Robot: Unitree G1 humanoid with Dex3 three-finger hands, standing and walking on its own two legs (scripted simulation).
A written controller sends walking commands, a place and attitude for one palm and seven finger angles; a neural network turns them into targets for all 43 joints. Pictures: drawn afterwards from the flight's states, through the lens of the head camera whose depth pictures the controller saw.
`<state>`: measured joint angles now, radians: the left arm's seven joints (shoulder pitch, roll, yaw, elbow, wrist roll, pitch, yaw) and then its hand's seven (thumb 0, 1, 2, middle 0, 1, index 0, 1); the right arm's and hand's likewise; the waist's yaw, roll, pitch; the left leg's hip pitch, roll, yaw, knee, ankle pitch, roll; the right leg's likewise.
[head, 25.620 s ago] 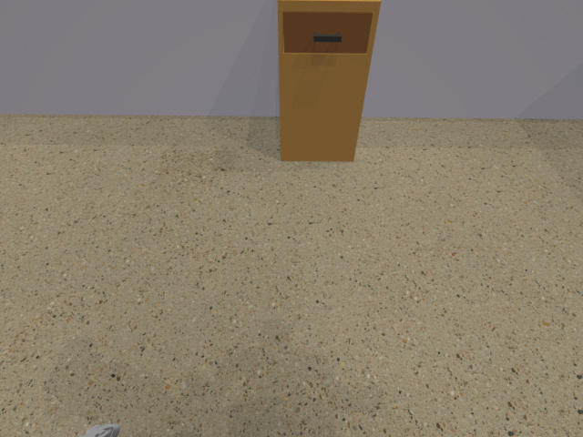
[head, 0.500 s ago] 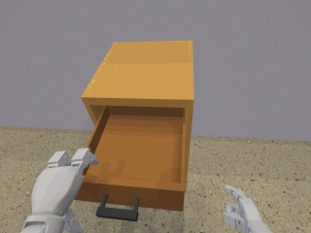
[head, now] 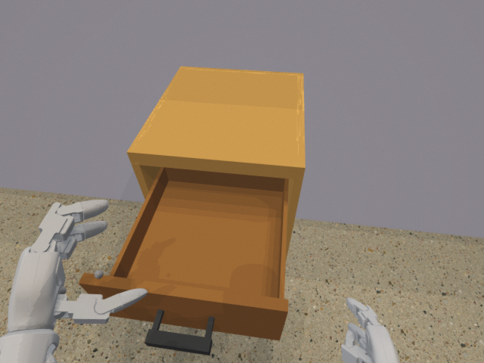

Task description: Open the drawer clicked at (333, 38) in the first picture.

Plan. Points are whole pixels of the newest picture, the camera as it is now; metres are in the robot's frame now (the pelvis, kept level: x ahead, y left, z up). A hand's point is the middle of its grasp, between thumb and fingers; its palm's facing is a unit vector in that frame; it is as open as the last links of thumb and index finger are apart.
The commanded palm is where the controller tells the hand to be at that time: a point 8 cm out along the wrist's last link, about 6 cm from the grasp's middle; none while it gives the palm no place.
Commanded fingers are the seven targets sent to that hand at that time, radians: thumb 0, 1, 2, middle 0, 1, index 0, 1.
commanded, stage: draw the hand back to the body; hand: left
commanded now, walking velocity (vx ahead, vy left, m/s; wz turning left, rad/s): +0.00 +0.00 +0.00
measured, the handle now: (182, 330) +0.20 +0.14 -0.09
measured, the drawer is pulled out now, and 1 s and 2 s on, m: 0.30 0.30 0.30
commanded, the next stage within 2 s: step back with the hand held close in 0.60 s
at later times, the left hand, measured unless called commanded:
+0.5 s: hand (66, 273) +0.18 +0.23 +0.16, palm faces +0.38 -0.84 -0.39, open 8.0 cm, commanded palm +0.12 +0.28 +0.18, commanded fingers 0.00 0.90 0.90 -0.20 -0.30 -0.20 -0.30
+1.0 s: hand (65, 287) +0.16 +0.23 +0.15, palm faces +0.28 -0.83 -0.49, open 7.5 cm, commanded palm +0.10 +0.28 +0.18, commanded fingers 0.00 0.90 0.90 -0.20 -0.30 -0.20 -0.30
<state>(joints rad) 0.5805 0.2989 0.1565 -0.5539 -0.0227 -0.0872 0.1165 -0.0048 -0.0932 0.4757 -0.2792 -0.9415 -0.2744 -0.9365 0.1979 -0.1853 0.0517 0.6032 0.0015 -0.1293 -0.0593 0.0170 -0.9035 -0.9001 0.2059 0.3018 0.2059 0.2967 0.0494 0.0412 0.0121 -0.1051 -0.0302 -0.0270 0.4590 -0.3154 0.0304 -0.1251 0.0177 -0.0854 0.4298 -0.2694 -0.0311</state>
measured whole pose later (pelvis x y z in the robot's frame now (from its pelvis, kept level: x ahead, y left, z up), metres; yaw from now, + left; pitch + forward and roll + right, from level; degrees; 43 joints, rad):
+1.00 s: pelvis -0.03 +0.00 +0.00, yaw +1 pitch +2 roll -1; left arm 0.66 0.38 0.34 -0.59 -0.06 -0.16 0.10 0.02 0.89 0.90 -0.21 -0.30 -0.21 -0.30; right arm 0.14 -0.22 -0.01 0.57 0.03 -0.01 -0.08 0.02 -0.90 -0.90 0.21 0.30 0.21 0.30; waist -0.01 0.04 0.03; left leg -0.25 -0.04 -0.04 0.48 -0.26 0.03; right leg -0.27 0.01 -0.10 0.44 -0.22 -0.03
